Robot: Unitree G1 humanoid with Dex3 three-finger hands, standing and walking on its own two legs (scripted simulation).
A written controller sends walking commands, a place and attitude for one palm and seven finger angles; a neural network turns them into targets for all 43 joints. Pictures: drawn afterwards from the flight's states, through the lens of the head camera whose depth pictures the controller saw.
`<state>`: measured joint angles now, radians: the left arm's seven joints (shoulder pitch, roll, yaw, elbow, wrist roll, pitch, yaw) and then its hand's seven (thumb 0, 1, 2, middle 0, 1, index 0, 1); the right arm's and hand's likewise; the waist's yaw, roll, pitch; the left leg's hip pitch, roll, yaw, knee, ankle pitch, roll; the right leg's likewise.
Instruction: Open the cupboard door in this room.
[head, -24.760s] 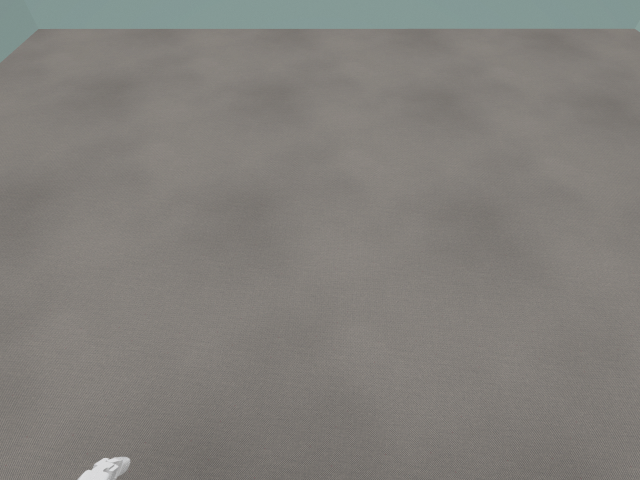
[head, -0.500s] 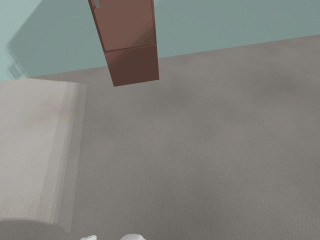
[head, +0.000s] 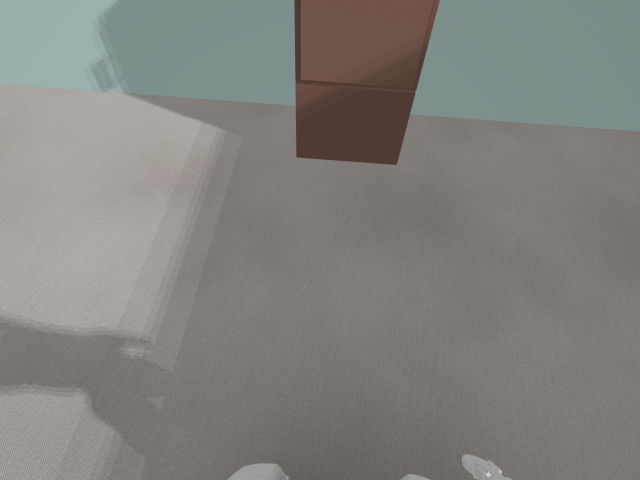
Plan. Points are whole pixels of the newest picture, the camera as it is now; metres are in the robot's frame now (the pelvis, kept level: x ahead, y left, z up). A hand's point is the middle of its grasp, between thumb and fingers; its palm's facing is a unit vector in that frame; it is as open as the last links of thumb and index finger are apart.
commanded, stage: turn or walk to find it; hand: left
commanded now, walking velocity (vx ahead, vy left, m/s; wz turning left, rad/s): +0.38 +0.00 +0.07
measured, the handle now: out of the picture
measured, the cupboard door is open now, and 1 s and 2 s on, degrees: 0 0 0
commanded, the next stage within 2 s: stand and wait in 0.26 s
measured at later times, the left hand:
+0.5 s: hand (274, 325) +0.36 +0.12 -0.15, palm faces -0.05 -0.98 -0.20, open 7.4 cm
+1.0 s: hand (237, 373) +0.28 +0.17 -0.17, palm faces +0.13 -0.98 -0.13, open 7.4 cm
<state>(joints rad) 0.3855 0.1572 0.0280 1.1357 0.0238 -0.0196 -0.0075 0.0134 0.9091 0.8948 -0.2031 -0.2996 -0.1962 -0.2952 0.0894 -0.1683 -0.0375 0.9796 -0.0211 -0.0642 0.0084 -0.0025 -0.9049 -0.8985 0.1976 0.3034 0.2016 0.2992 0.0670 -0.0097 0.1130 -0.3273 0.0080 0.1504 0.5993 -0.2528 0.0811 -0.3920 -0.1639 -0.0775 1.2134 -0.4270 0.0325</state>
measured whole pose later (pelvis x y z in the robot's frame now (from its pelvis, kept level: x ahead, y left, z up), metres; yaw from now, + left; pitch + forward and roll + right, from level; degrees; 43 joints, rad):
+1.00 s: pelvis +0.32 +0.00 +0.02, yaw +3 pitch -2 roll -1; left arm 0.31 0.17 0.02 1.15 0.02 0.01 0.01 0.01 0.91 0.90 -0.20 -0.30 -0.19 -0.29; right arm 0.17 -0.15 -0.03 1.06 -0.02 -0.04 -0.03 -0.01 -0.92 -0.90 0.20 0.30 0.20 0.30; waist 0.04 -0.04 0.03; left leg -0.21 0.04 0.13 0.46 -0.22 0.04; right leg -0.30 -0.08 -0.09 0.78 -0.45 0.03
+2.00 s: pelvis +0.37 -0.02 +0.02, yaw +3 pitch -1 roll +0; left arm 0.30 0.11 -0.01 1.15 0.01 -0.02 0.04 0.01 0.91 0.90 -0.20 -0.30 -0.20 -0.30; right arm 0.27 -0.13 -0.02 1.16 -0.01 -0.02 -0.04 0.01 -0.91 -0.90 0.20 0.30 0.20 0.30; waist 0.01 -0.01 0.04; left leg -0.12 0.05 0.13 0.39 -0.25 -0.01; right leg -0.13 -0.04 -0.09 0.40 -0.25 0.01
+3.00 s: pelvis +0.55 -0.03 +0.01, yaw -3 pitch +1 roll +0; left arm 0.42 0.08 0.01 1.17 0.03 -0.07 0.02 0.01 0.90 0.89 -0.20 -0.30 -0.20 -0.30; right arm 0.08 -0.17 -0.05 1.03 -0.02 -0.02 0.01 0.00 -0.91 -0.90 0.19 0.30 0.20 0.30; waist 0.05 0.00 0.10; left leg -0.52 0.07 0.13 0.70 -0.17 0.00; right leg 0.05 -0.04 -0.14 0.34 -0.40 0.01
